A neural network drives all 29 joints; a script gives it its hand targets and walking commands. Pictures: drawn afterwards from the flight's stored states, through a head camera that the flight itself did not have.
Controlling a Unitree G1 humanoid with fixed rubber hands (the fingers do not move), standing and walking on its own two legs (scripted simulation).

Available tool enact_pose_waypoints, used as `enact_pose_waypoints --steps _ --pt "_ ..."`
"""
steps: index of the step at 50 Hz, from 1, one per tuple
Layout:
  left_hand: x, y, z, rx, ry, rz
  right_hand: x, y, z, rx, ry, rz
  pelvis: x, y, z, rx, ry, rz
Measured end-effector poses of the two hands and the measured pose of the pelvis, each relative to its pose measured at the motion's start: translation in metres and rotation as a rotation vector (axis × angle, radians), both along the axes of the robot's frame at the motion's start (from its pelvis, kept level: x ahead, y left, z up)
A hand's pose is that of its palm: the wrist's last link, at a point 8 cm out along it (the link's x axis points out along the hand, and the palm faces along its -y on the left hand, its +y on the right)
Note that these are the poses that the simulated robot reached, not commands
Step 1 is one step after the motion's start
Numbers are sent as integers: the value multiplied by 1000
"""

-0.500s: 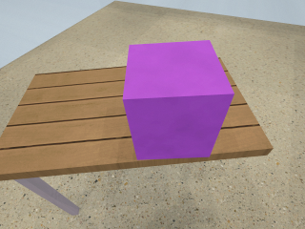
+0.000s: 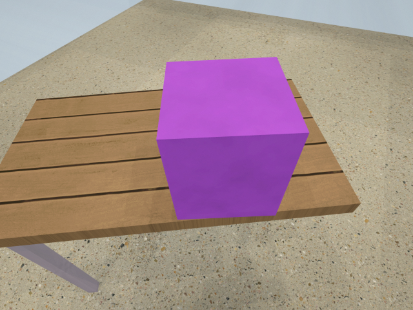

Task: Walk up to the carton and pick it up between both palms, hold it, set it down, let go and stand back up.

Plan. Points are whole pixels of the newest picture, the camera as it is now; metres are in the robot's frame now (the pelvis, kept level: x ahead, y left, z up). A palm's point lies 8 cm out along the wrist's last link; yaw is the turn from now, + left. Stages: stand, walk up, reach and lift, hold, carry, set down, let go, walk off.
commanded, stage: stand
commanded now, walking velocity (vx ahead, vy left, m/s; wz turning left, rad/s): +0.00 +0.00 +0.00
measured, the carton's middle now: (224, 143) +0.45 -0.02 +0.06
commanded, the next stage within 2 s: reach and lift in 0.16 s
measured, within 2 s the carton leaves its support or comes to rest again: neither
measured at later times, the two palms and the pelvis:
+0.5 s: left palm (128, 290) +0.19 +0.19 -0.11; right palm (313, 295) +0.17 -0.20 -0.12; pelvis -0.04 -0.01 -0.02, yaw +1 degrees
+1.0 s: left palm out of the picture +0.15 +0.22 -0.07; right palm out of the picture +0.12 -0.21 -0.07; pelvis -0.04 +0.00 +0.00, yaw -2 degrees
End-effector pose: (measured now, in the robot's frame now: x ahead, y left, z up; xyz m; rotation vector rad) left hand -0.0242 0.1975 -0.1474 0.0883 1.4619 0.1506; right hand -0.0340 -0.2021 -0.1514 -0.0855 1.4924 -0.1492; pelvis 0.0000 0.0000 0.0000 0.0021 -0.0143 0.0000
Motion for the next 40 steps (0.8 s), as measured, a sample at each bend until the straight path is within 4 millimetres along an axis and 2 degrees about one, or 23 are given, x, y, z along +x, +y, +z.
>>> enact_pose_waypoints --steps 9,11,12,14,18,21,23,26,28,30,34,36,38,40 --pt "7 1 1 17 -15 -1 14 4 -4 14 -31 2 3 -2 -1 2 0 1" --pt "10 6 -4 13 29 9 19 -3 -7 11 -14 -19 1 -3 -5 12 51 -2" --pt "18 12 -9 18 59 3 29 -10 -10 11 -12 -25 -3 -4 -9 21 85 0" --pt "46 26 -18 46 65 3 62 -25 -12 4 -61 -9 -13 -7 -17 36 120 9" --pt "139 40 -18 38 -88 28 143 -43 -6 -43 -210 45 -30 -9 -32 36 213 33" --pt "196 30 -2 -20 -201 -13 189 -32 3 -25 -276 12 -40 -8 -39 17 262 40" --pt "213 13 16 -56 -262 -78 205 -15 17 21 -342 -24 -42 -7 -34 1 246 29" --pt "207 -16 49 -81 -323 -164 206 11 41 88 -456 -73 -40 -7 -18 -3 155 -2" --pt "190 -28 62 -82 -316 -178 196 19 49 92 -501 -76 -37 -8 -8 -2 88 -18" --pt "168 -33 63 -75 -278 -156 182 20 48 77 -509 -56 -35 -9 -2 3 40 -23" --pt "125 -25 46 -35 -186 -67 150 12 35 53 -448 21 -36 -13 0 14 1 -19" --pt "111 -15 36 -10 -156 -25 139 5 30 42 -410 37 -39 -16 -2 19 5 -16" --pt "108 -5 31 11 -158 9 134 -2 30 24 -391 34 -42 -18 -4 21 18 -12" --pt "115 4 31 25 -197 27 135 -9 33 6 -393 21 -44 -19 -6 22 35 -8"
